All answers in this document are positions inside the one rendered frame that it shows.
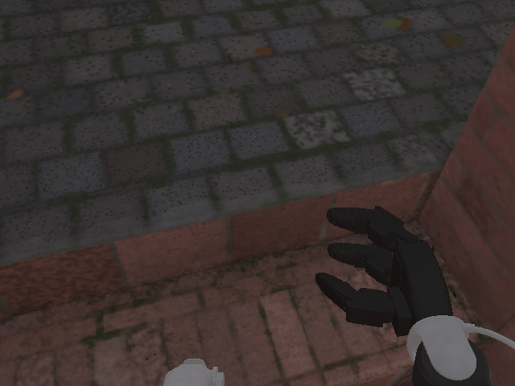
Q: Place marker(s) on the robot right hand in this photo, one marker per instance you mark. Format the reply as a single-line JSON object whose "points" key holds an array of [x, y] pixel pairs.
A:
{"points": [[398, 259]]}

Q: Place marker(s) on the right robot forearm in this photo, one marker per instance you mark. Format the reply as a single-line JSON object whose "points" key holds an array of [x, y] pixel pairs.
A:
{"points": [[444, 356]]}

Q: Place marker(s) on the robot left thigh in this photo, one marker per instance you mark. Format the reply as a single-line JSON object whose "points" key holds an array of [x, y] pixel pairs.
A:
{"points": [[194, 375]]}

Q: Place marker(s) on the robot left shin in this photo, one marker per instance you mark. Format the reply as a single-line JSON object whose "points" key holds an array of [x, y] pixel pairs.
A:
{"points": [[190, 361]]}

